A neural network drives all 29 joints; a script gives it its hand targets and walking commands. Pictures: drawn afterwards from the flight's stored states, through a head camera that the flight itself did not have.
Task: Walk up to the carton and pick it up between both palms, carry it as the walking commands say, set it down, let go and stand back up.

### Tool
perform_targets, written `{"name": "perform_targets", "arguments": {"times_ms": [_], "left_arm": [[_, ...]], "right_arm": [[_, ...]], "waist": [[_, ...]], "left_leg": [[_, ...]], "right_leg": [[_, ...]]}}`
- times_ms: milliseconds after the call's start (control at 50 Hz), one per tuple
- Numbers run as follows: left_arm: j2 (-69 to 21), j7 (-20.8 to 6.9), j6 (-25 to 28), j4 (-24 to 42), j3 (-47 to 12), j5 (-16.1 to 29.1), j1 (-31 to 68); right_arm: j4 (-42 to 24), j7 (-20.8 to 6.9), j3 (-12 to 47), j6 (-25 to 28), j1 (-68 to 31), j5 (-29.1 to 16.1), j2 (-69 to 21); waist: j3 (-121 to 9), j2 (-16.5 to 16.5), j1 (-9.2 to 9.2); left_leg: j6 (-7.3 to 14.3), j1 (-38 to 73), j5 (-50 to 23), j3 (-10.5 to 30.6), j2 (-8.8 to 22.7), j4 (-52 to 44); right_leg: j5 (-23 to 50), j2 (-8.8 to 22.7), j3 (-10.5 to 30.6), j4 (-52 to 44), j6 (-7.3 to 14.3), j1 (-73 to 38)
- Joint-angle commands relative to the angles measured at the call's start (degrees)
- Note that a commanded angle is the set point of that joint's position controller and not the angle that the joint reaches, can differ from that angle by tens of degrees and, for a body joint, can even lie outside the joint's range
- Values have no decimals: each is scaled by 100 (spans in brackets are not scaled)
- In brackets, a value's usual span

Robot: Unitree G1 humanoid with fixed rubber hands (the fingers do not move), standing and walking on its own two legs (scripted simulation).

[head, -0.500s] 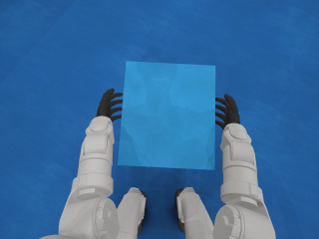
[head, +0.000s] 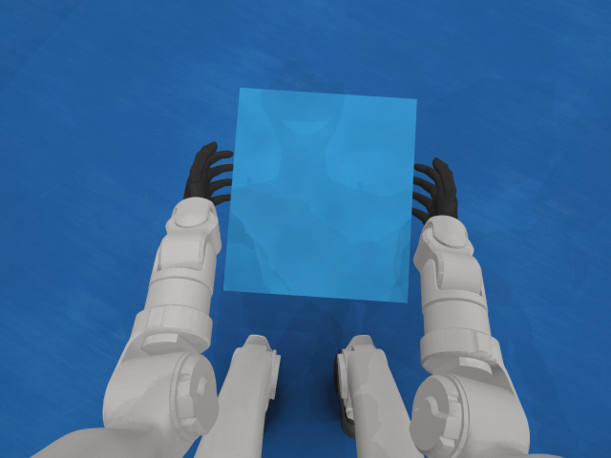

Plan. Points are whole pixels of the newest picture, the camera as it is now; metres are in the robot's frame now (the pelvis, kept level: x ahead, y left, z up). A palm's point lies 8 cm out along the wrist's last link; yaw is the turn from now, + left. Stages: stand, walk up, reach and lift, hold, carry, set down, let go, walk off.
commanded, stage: set down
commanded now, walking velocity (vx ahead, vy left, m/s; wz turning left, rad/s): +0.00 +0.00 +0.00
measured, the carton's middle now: (319, 203) +0.45 -0.01 -0.15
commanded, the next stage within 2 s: none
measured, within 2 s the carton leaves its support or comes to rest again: neither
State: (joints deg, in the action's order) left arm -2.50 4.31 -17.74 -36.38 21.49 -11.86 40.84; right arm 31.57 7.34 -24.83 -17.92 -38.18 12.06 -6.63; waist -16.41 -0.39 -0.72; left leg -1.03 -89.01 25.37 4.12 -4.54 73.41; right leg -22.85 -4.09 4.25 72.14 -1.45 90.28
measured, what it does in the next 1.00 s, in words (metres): lowers itself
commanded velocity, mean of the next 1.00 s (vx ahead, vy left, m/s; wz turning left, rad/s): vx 0.00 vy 0.00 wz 0.00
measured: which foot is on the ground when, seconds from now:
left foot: down 0.00-1.00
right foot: down 0.00-1.00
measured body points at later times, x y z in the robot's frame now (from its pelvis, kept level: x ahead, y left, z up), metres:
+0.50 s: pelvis -0.02 +0.01 -0.07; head +0.24 +0.01 +0.30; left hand +0.46 +0.16 -0.16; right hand +0.44 -0.16 -0.16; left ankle +0.06 +0.12 -0.59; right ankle +0.07 -0.12 -0.59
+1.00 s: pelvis -0.04 +0.00 -0.14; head +0.26 +0.01 +0.19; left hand +0.48 +0.16 -0.25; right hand +0.46 -0.16 -0.25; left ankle +0.06 +0.12 -0.59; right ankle +0.07 -0.12 -0.59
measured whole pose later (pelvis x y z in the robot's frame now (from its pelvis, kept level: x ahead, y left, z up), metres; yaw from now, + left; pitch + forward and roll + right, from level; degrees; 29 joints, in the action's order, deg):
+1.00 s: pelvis -0.04 +0.00 -0.14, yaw +1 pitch +49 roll +0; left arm 6.8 5.9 -17.6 -45.9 19.5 -7.7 64.7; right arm 38.5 7.2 -26.7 -18.0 -60.3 9.1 1.1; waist -7.6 -0.1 -1.4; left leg -2.4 -120.6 29.6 3.9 -7.9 101.7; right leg -27.3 -6.2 4.5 100.1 -3.8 121.4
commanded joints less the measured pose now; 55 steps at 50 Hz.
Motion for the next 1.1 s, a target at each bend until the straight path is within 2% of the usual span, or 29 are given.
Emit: {"name": "perform_targets", "arguments": {"times_ms": [0, 120, 520, 1080], "left_arm": [[-5369, -1924, 190, -74, -3127, 868, 3345], [-5245, -1819, 209, -180, -3014, 946, 3671], [-4961, -1548, 257, -281, -2975, 1137, 4814], [-4380, -1531, 266, -590, -2720, 1322, 6236]], "right_arm": [[273, -2052, 3356, 159, -3574, -895, -5167], [327, -1959, 3243, 184, -3933, -936, -5065], [347, -1752, 3104, 231, -5069, -1072, -4675], [454, -1685, 2785, 204, -6525, -1193, -4197]], "waist": [[-4658, 92, 23], [-4689, 104, 15], [-5372, 163, -47], [-5614, 197, -81]], "left_leg": [[50, 2252, -1568, -339, -380, -504], [36, 1927, -1388, -401, -429, -166], [-77, 1200, -1475, -560, -503, 913], [-79, -63, -1146, -795, -446, 2219]], "right_leg": [[1589, -378, -410, -311, 11, -2767], [1350, -406, -485, 10, 3, -2400], [1315, -469, -691, 1188, -68, -1405], [1144, -388, -869, 2504, -79, -449]]}}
